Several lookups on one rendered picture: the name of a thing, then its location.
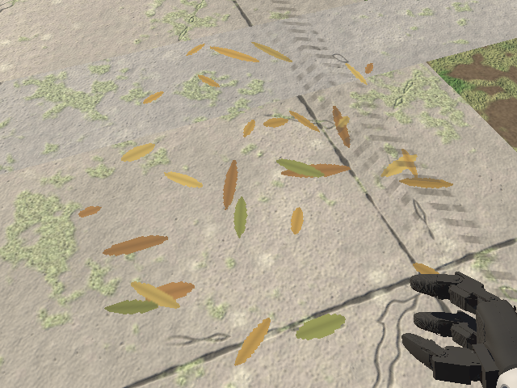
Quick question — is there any robot right forearm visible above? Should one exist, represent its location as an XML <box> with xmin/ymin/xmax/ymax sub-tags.
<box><xmin>496</xmin><ymin>368</ymin><xmax>517</xmax><ymax>388</ymax></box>

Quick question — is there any right robot hand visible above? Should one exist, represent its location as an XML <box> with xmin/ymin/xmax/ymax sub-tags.
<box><xmin>401</xmin><ymin>272</ymin><xmax>517</xmax><ymax>388</ymax></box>

